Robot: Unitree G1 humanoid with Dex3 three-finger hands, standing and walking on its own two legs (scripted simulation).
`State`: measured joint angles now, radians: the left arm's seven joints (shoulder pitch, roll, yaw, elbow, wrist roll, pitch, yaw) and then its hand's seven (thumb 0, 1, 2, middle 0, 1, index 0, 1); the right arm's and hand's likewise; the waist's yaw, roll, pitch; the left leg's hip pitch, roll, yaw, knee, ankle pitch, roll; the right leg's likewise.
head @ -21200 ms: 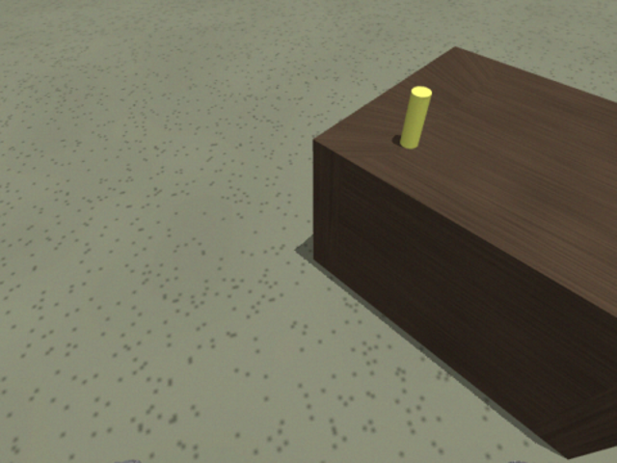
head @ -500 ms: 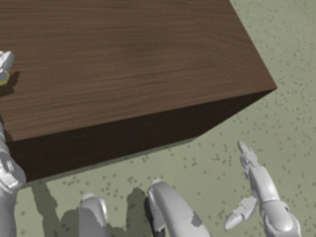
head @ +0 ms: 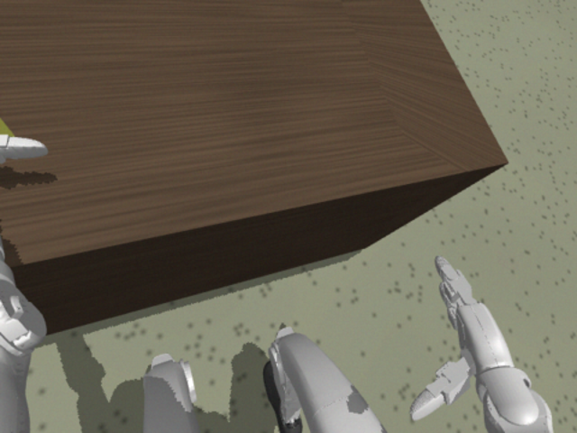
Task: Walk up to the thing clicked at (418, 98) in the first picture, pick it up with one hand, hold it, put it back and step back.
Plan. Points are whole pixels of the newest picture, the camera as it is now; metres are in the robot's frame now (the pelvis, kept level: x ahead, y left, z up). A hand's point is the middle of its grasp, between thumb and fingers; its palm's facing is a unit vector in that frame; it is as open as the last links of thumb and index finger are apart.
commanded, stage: withdraw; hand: left
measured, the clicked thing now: out of the picture +0.53 +0.27 +0.03
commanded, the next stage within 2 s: rise in 0.22 s
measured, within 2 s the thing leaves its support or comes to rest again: neither
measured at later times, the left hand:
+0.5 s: hand out of the picture +0.50 +0.36 +0.11, palm faces +0.42 -0.89 -0.18, open 17.6 cm
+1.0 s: hand out of the picture +0.35 +0.36 +0.07, palm faces +0.38 -0.84 -0.38, open 17.1 cm
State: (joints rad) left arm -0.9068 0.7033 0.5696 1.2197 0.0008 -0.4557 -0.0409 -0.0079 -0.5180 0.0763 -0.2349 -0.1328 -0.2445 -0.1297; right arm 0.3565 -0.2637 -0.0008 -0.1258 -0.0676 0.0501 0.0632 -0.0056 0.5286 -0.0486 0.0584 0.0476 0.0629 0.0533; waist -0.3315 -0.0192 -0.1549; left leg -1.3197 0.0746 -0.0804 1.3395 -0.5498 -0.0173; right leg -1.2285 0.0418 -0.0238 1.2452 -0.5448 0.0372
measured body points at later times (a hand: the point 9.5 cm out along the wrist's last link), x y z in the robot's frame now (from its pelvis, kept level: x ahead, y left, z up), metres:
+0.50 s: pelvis +0.02 +0.01 +0.05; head +0.14 +0.05 +0.48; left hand +0.47 +0.41 +0.13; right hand +0.18 -0.24 +0.04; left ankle +0.02 +0.12 -0.61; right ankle +0.02 -0.15 -0.61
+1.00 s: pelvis +0.03 +0.01 +0.08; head +0.08 +0.04 +0.53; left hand +0.33 +0.40 +0.09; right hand +0.21 -0.20 +0.04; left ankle +0.02 +0.12 -0.61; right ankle +0.02 -0.15 -0.61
